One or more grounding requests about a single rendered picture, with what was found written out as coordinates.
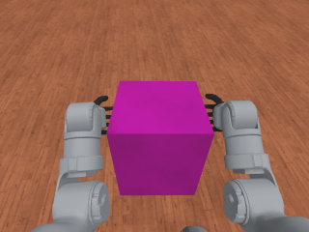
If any left robot hand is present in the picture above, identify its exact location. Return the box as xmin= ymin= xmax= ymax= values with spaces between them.
xmin=94 ymin=96 xmax=113 ymax=135

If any carton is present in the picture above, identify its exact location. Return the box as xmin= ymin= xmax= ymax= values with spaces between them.
xmin=106 ymin=80 xmax=214 ymax=196

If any right robot hand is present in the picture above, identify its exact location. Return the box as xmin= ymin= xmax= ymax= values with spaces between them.
xmin=205 ymin=94 xmax=224 ymax=132

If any robot right forearm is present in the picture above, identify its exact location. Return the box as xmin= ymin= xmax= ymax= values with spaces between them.
xmin=212 ymin=101 xmax=285 ymax=211

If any robot left forearm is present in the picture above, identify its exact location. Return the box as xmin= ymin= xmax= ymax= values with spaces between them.
xmin=52 ymin=101 xmax=106 ymax=219

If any robot left upper arm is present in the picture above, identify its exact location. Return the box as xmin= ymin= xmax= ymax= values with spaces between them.
xmin=29 ymin=180 xmax=111 ymax=232

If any robot right upper arm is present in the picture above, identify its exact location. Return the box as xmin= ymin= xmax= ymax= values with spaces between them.
xmin=223 ymin=178 xmax=309 ymax=232

